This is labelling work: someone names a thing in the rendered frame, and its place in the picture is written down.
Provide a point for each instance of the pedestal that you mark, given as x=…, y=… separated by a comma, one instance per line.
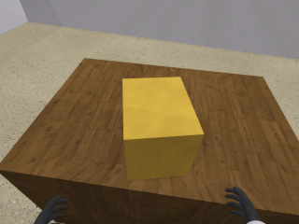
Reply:
x=75, y=148

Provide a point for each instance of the carton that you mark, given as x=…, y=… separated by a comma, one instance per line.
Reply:
x=161, y=132

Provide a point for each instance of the right robot hand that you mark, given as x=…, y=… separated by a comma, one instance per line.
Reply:
x=248, y=211

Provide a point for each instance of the left robot hand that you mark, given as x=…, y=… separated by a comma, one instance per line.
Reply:
x=46, y=216

